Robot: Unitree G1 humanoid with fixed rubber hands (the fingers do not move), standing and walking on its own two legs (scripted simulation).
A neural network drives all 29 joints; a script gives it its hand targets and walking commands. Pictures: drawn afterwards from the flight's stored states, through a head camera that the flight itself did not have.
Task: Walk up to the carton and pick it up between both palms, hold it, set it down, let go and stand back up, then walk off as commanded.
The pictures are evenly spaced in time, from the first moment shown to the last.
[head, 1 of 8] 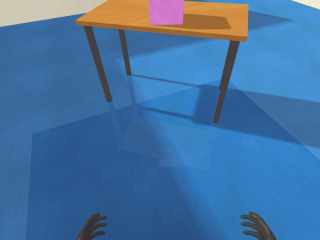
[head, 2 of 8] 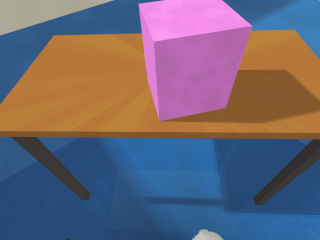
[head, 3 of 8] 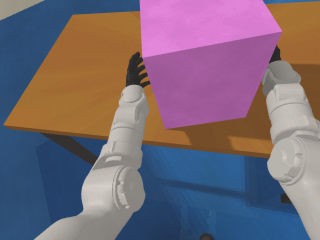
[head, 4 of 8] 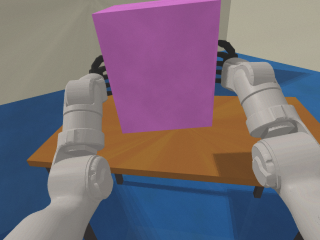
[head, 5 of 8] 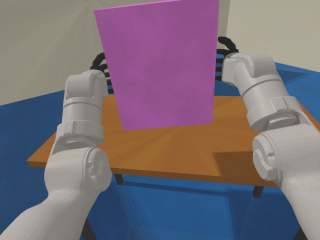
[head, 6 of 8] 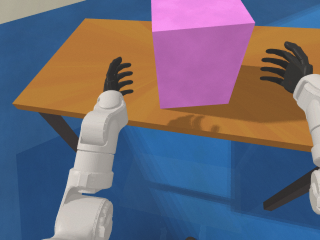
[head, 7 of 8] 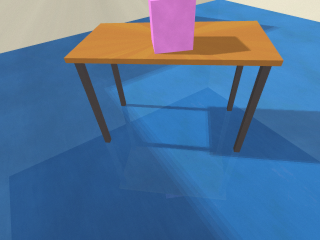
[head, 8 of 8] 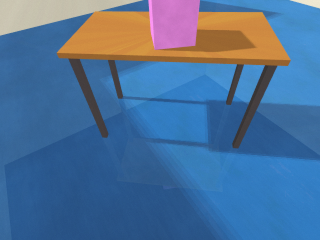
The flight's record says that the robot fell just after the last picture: no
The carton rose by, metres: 0.24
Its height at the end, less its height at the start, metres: +0.00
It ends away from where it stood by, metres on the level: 0.04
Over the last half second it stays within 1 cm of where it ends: yes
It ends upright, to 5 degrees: yes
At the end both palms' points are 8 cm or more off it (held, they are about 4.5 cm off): yes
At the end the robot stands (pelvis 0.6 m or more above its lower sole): yes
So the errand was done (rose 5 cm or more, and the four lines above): yes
